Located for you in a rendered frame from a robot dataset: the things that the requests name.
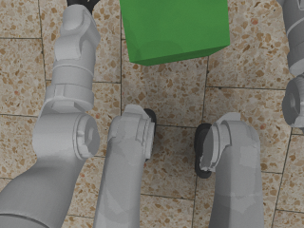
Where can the left robot foot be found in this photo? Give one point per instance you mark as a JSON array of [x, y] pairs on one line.
[[153, 117]]

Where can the robot right upper arm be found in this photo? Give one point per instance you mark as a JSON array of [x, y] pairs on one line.
[[293, 103]]

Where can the robot left thigh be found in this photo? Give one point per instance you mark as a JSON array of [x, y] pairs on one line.
[[119, 199]]

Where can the right robot forearm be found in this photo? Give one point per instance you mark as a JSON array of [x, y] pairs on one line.
[[293, 17]]

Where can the robot left hand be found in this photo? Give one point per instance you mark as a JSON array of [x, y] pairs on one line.
[[88, 4]]

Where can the carton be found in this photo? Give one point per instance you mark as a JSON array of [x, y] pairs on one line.
[[166, 31]]

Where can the robot left upper arm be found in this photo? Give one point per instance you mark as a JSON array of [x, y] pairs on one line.
[[41, 196]]

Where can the left robot forearm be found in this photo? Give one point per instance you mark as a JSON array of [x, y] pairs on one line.
[[74, 62]]

